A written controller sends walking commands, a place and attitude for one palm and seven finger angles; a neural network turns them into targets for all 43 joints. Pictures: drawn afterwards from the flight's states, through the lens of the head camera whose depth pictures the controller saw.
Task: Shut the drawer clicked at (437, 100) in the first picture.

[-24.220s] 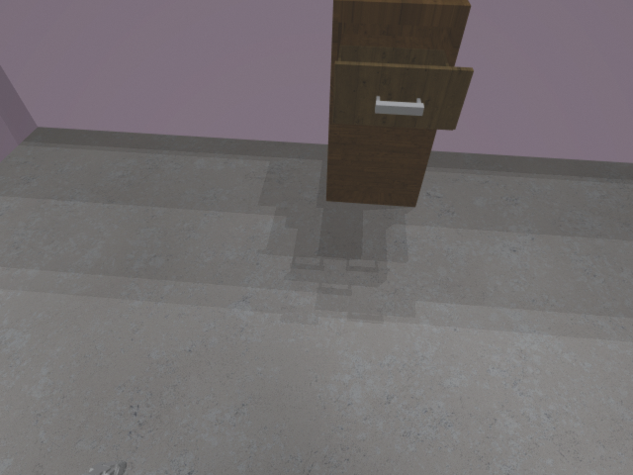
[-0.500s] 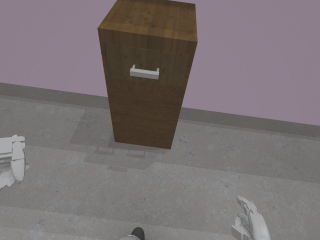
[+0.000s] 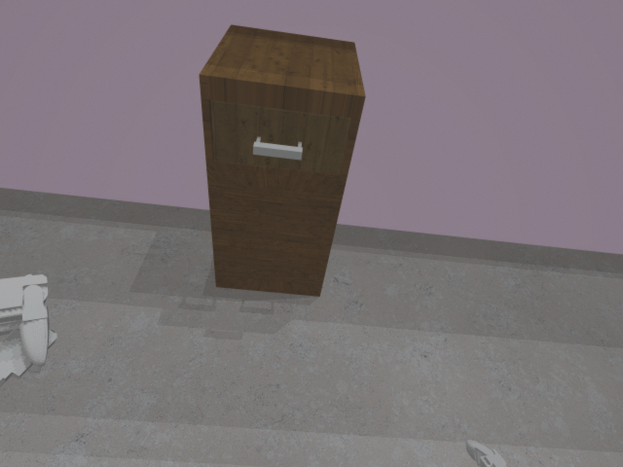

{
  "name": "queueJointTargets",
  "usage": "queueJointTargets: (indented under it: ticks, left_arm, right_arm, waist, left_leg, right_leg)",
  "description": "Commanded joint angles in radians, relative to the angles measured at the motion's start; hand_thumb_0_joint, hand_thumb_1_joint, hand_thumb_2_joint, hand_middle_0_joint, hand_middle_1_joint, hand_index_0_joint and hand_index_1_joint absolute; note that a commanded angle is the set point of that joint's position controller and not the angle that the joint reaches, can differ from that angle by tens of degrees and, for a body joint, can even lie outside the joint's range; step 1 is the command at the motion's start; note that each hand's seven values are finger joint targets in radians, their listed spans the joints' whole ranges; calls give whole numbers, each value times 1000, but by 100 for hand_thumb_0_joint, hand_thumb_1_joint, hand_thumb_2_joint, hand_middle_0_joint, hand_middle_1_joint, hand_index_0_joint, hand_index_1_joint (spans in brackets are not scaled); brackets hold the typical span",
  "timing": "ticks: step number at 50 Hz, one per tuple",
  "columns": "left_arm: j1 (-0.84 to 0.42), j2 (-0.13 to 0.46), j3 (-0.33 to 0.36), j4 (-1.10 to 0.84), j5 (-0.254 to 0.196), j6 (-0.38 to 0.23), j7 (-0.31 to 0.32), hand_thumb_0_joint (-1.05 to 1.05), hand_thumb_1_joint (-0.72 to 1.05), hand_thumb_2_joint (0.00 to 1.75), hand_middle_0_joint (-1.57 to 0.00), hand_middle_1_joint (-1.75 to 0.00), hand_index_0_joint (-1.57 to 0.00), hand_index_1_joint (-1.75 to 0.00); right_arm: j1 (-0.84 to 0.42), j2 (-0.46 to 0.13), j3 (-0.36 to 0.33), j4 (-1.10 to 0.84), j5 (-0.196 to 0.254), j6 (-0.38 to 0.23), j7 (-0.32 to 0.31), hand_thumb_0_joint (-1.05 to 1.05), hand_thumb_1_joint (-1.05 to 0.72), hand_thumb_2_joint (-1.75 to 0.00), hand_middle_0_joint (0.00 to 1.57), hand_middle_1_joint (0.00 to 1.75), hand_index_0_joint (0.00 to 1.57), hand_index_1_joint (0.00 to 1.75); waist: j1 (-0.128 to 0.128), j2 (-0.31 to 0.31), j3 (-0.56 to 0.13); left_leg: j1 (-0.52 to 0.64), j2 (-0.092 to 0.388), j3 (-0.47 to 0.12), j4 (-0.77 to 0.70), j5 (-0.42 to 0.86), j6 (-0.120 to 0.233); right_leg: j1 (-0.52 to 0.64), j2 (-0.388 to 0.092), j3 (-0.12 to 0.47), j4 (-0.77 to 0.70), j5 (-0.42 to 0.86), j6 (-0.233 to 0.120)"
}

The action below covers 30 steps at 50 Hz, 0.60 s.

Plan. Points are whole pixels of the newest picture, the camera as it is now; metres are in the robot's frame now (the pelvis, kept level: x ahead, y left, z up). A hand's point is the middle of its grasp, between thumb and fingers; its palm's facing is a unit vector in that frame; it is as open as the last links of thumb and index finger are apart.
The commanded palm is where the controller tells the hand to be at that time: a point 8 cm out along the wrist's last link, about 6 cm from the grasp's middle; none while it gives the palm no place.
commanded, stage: stop stepping back and stand still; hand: left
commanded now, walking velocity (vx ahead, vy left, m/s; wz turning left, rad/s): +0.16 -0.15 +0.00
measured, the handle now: (278, 146) +0.93 +0.17 -0.07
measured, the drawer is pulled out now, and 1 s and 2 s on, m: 0.00 0.00 0.00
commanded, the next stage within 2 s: let the arm hang, fingers relaxed in 1.06 s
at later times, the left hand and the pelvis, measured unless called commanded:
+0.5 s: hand (33, 377) +0.13 +0.25 +0.17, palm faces +0.47 -0.78 -0.41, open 3.2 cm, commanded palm +0.07 +0.29 +0.18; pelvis -0.05 +0.00 -0.01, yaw +2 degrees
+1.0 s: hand (103, 322) +0.19 +0.23 +0.16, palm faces +0.34 -0.79 -0.52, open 3.3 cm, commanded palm +0.12 +0.27 +0.18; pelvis +0.00 -0.01 +0.00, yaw +2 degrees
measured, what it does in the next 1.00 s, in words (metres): steps on the spot: left foot, then right foot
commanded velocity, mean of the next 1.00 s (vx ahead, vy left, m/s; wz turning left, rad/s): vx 0.07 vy -0.03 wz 0.00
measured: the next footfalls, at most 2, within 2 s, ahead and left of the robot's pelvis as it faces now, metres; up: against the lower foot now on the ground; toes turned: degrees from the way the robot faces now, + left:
left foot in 0.04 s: +0.02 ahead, +0.12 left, +0.00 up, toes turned +7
right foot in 0.30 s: -0.01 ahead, -0.10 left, +0.00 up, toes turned -1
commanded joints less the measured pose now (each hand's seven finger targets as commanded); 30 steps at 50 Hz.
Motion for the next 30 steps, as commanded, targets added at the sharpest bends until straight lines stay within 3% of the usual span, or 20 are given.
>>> queueJointTargets:
  ticks: [1, 2, 3, 4, 7, 10, 11, 12, 13, 14, 15, 16, 18, 21, 24, 25, 26, 28, 29, 30]
  left_arm:
    - [-329, 108, -1, -147, 18, -62, 47, 0, 90, 90, -140, -160, -140, -160]
    - [-348, 140, 25, -192, 36, -81, 49, 0, 90, 90, -140, -160, -140, -160]
    - [-227, 147, 56, -108, 26, -83, 36, 0, 90, 90, -140, -160, -140, -160]
    - [-194, 200, 97, -210, 16, -80, 25, 0, 90, 90, -140, -160, -140, -160]
    - [28, 138, 76, -270, 11, -75, 21, 0, 90, 90, -140, -160, -140, -160]
    - [80, 154, 105, -237, 8, -64, 38, 0, 90, 90, -140, -160, -140, -160]
    - [78, 154, 111, -189, 8, -53, 43, 0, 90, 90, -140, -160, -140, -160]
    - [58, 162, 119, -161, 9, -40, 46, 0, 90, 90, -140, -160, -140, -160]
    - [30, 164, 121, -131, 9, -26, 44, 0, 90, 90, -140, -160, -140, -160]
    - [22, 185, 136, -104, 2, -16, 45, 0, 90, 90, -140, -160, -140, -160]
    - [-101, 243, 170, -170, -17, -44, 40, 0, 90, 90, -140, -160, -140, -160]
    - [-149, 291, 220, -156, -7, -73, 47, 0, 90, 90, -140, -160, -140, -160]
    - [-87, 135, 99, -48, -1, -47, 35, 0, 90, 90, -140, -160, -140, -160]
    - [-135, 121, 52, -110, 7, -67, 39, 0, 90, 90, -140, -160, -140, -160]
    - [-154, 132, 73, -157, 10, -96, 40, 0, 90, 90, -140, -160, -140, -160]
    - [-152, 150, 95, -148, 18, -96, 38, 0, 90, 90, -140, -160, -140, -160]
    - [-153, 151, 99, -151, 27, -94, 38, 0, 90, 90, -140, -160, -140, -160]
    - [-78, 144, 103, -154, 26, -87, 38, 0, 90, 90, -140, -160, -140, -160]
    - [-44, 153, 113, -160, 25, -83, 37, 0, 90, 90, -140, -160, -140, -160]
    - [-23, 155, 112, -147, 17, -80, 35, 0, 90, 90, -140, -160, -140, -160]
  right_arm:
    - [-113, -170, -37, -174, 2, -120, -43, 0, -90, -90, 20, 30, 20, 30]
    - [-114, -154, -37, -189, 0, -125, -33, 0, -90, -90, 20, 30, 20, 30]
    - [-113, -140, -49, -181, 4, -130, -15, 0, -90, -90, 20, 30, 20, 30]
    - [-133, -133, -55, -189, 0, -133, 5, 0, -90, -90, 20, 30, 20, 30]
    - [-166, -123, -50, -213, 9, -116, 40, 0, -90, -90, 20, 30, 20, 30]
    - [-167, -126, -44, -226, -8, -74, 22, 0, -90, -90, 20, 30, 20, 30]
    - [-159, -122, -45, -223, -12, -58, 13, 0, -90, -90, 20, 30, 20, 30]
    - [-173, -115, -47, -226, -9, -43, 6, 0, -90, -90, 20, 30, 20, 30]
    - [-152, -104, -49, -212, -1, -28, 4, 0, -90, -90, 20, 30, 20, 30]
    - [-139, -88, -52, -216, 12, -21, 3, 0, -90, -90, 20, 30, 20, 30]
    - [-151, -121, -55, -199, 0, -35, -3, 0, -90, -90, 20, 30, 20, 30]
    - [-132, -105, -52, -177, -13, -59, 1, 0, -90, -90, 20, 30, 20, 30]
    - [-134, -108, -60, -163, 9, -56, -11, 0, -90, -90, 20, 30, 20, 30]
    - [-161, -102, -37, -155, 3, -80, -34, 0, -90, -90, 20, 30, 20, 30]
    - [-156, -142, -45, -180, 10, -102, -39, 0, -90, -90, 20, 30, 20, 30]
    - [-153, -126, -42, -167, 5, -104, -34, 0, -90, -90, 20, 30, 20, 30]
    - [-153, -117, -43, -170, 3, -106, -27, 0, -90, -90, 20, 30, 20, 30]
    - [-150, -120, -45, -185, 7, -99, -12, 0, -90, -90, 20, 30, 20, 30]
    - [-146, -117, -46, -198, 11, -95, -6, 0, -90, -90, 20, 30, 20, 30]
    - [-146, -104, -49, -208, 11, -84, -1, 0, -90, -90, 20, 30, 20, 30]
  waist:
    - [-75, 475, 110]
    - [-72, 471, 112]
    - [-75, 347, 88]
    - [-63, 313, 39]
    - [-38, 293, 59]
    - [-38, 439, 57]
    - [-35, 408, 44]
    - [-24, 310, 46]
    - [-25, 102, 64]
    - [-38, -150, 61]
    - [-58, -121, 98]
    - [-80, -104, 47]
    - [-69, -68, 86]
    - [-75, 65, 110]
    - [-61, 312, 106]
    - [-70, 368, 111]
    - [-62, 373, 128]
    - [-36, 300, 95]
    - [-38, 213, 80]
    - [-47, 38, 76]
  left_leg:
    - [302, 225, -369, -618, -154, 114]
    - [269, 320, -536, -675, -114, 187]
    - [258, 330, -573, -687, -184, 194]
    - [248, 320, -591, -686, -202, 187]
    - [36, 241, -303, -698, -258, 135]
    - [-128, 185, -161, -705, -326, 76]
    - [-163, 168, -137, -647, -340, 61]
    - [-237, 137, -109, -485, -308, 46]
    - [-252, 41, -14, -209, -220, 24]
    - [-311, -36, 9, 119, -107, 6]
    - [-298, -7, -26, 283, -31, -9]
    - [-168, 65, -75, 234, -48, -16]
    - [23, 55, -28, 41, -3, 8]
    - [271, 8, 49, -320, 21, 24]
    - [226, 246, -374, -585, -113, 134]
    - [140, 282, -430, -658, -177, 158]
    - [88, 278, -394, -660, -192, 164]
    - [14, 196, -196, -525, -102, 104]
    - [7, 113, -93, -403, -48, 57]
    - [-28, 22, -9, -223, -20, 18]
  right_leg:
    - [-280, 12, 5, 278, -199, 34]
    - [-339, 52, 39, 484, -193, 47]
    - [-351, 27, 91, 565, -139, 40]
    - [-347, 11, 126, 598, -120, 42]
    - [-118, 4, 43, 437, -17, 30]
    - [174, 72, -74, 181, -122, 9]
    - [263, 92, -90, 96, -161, -2]
    - [354, 72, -33, -30, -197, -19]
    - [315, -19, 85, -198, -191, -60]
    - [244, -262, 499, -385, -259, -162]
    - [136, -343, 523, -399, -27, -201]
    - [21, -362, 506, -385, -189, -197]
    - [-121, -259, 356, -331, -319, -141]
    - [-193, -150, 146, -165, -275, -69]
    - [-175, 25, 22, 166, -124, 40]
    - [-125, 18, 37, 262, -164, 39]
    - [-80, 6, 53, 263, -159, 32]
    - [113, 9, 38, 6, -71, 26]
    - [150, -8, 93, -130, -23, 14]
    - [137, -106, 276, -242, -20, -36]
